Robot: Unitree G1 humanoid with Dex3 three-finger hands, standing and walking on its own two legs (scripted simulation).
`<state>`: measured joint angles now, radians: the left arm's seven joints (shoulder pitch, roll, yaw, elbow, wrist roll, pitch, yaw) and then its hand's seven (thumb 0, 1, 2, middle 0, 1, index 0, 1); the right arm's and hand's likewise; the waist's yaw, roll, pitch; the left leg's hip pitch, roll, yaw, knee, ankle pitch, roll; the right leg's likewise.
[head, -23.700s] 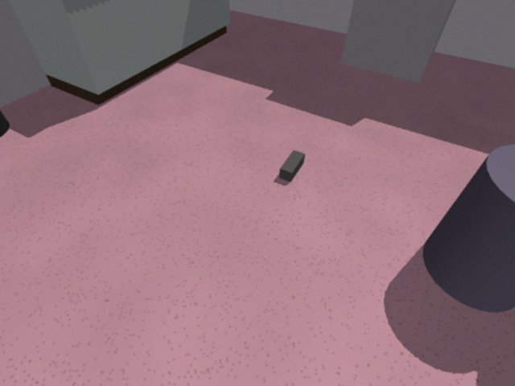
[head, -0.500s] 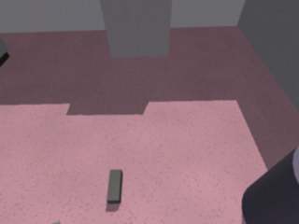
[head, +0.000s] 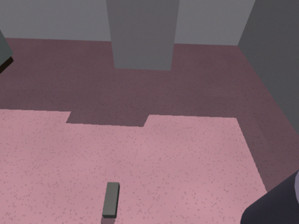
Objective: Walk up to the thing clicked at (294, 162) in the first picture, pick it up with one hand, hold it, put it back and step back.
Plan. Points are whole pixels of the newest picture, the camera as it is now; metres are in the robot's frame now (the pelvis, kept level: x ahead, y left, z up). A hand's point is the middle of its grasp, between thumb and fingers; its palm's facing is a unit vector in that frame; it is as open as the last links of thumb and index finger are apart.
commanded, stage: walk up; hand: left
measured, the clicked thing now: (111, 199) +0.44 +0.23 -0.74
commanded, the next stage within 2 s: stand in 1.12 s
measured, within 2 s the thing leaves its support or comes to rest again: neither
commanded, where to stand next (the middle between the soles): +0.06 -0.01 m, yaw +0 degrees
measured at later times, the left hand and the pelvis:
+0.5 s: hand out of the picture +0.11 +0.24 -0.15, palm faces +0.00 -0.95 -0.33, open 7.4 cm; pelvis +0.01 -0.01 +0.01, yaw +0 degrees
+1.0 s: hand out of the picture +0.11 +0.25 -0.15, palm faces -0.01 -0.94 -0.33, open 7.4 cm; pelvis +0.02 +0.00 +0.01, yaw -1 degrees
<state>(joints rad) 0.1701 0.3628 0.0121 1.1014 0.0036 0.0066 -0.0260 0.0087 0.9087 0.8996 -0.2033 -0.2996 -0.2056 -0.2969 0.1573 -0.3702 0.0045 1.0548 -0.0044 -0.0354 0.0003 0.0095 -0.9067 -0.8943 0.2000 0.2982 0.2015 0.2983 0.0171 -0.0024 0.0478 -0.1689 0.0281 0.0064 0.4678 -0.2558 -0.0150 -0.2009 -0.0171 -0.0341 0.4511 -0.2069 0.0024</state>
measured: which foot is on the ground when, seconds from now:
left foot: down 0.00-1.00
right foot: down 0.00-1.00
